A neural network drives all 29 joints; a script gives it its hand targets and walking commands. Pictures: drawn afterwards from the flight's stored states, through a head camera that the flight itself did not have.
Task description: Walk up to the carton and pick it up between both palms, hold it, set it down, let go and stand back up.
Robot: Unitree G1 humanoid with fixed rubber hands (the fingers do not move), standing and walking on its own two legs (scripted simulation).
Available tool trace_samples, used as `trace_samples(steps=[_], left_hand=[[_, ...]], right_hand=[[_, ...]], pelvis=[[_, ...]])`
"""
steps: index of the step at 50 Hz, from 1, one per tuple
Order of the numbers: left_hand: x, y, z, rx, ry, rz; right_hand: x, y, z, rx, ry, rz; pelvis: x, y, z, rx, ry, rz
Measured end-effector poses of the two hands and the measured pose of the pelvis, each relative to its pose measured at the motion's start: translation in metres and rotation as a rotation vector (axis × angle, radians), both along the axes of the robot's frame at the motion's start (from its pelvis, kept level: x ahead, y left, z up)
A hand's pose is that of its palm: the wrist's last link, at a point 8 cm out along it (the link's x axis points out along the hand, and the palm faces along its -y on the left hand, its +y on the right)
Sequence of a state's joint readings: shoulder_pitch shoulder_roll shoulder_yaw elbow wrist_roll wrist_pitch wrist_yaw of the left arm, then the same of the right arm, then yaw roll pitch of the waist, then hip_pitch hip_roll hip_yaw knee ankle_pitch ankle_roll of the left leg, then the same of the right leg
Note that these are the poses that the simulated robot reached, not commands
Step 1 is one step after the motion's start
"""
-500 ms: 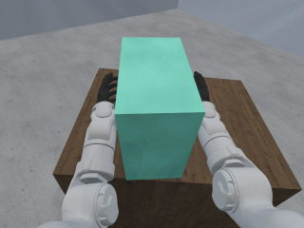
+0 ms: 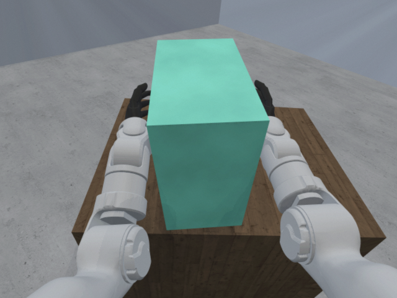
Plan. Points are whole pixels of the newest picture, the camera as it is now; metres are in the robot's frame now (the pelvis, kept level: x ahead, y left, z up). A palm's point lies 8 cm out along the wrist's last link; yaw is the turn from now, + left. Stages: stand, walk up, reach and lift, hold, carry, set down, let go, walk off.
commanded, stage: reach and lift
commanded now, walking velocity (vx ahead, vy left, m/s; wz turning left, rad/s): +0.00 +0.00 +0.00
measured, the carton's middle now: (199, 133) +0.42 +0.02 +0.14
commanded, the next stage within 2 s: hold in 1.92 s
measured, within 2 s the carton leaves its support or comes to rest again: neither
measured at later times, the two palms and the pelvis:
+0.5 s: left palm (137, 103) +0.39 +0.15 +0.23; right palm (271, 104) +0.40 -0.11 +0.24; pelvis +0.02 +0.01 +0.00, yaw +0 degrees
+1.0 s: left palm (139, 87) +0.38 +0.14 +0.27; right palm (287, 89) +0.38 -0.12 +0.28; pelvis +0.01 +0.01 +0.00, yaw +0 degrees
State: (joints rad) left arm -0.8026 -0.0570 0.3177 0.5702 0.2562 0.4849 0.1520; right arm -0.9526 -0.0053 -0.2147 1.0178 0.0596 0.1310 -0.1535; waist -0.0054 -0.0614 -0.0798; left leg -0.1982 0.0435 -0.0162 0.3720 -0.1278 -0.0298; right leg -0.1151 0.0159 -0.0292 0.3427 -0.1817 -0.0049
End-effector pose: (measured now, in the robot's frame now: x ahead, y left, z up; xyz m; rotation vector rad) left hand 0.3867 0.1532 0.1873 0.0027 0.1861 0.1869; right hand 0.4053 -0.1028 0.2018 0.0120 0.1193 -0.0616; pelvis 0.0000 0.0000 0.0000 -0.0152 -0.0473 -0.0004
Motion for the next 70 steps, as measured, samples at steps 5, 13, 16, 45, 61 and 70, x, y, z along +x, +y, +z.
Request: trace_samples(steps=[5,13,16,45,61,70], left_hand=[[0.004,0.002,0.012,0.004,-0.005,-0.011],[0.008,0.002,0.023,0.016,-0.01,-0.032],[0.008,0.0,0.025,0.016,-0.011,-0.04],[-0.002,-0.013,0.072,0.014,-0.039,-0.092],[-0.006,-0.016,0.092,0.013,-0.018,-0.095],[-0.001,-0.017,0.098,0.005,-0.009,-0.098]], right_hand=[[0.002,0.002,0.014,0.002,-0.004,-0.011],[0.001,0.001,0.027,0.009,-0.008,-0.027],[0.0,-0.001,0.028,0.015,-0.008,-0.035],[-0.021,-0.015,0.074,0.057,-0.03,-0.079],[-0.024,-0.017,0.096,0.058,-0.006,-0.079],[-0.02,-0.019,0.103,0.042,0.005,-0.08]], pelvis=[[0.004,0.003,0.0,-0.001,-0.002,0.003],[0.012,0.008,0.0,-0.006,-0.024,0.008],[0.014,0.01,0.0,-0.007,-0.035,0.009],[0.015,0.013,-0.001,-0.007,-0.079,0.004],[0.007,0.011,-0.001,-0.007,-0.05,-0.002],[0.008,0.007,-0.001,-0.008,-0.025,0.002]])
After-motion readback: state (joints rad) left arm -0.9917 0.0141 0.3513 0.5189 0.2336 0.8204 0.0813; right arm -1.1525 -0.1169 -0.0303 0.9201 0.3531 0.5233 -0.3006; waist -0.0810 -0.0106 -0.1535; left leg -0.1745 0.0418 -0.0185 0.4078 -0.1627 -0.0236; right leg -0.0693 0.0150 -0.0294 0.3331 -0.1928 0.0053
